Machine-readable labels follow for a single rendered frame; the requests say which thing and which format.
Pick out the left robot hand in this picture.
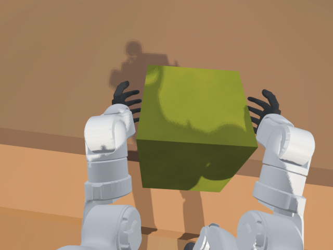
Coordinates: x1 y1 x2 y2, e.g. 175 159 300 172
112 81 142 123

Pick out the right robot hand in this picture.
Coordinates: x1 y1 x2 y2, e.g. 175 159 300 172
248 89 281 134

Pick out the left robot upper arm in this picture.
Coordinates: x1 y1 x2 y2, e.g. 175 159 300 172
57 205 142 250

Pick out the right robot forearm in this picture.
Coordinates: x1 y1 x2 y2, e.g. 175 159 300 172
252 114 315 250

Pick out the left robot forearm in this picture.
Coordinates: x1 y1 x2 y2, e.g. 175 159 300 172
81 104 136 241

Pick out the right robot upper arm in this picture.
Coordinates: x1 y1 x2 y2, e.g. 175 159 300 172
236 210 303 250

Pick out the carton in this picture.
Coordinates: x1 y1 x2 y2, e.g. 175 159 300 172
136 65 258 192

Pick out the right robot thigh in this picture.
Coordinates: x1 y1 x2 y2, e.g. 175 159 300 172
198 226 239 250

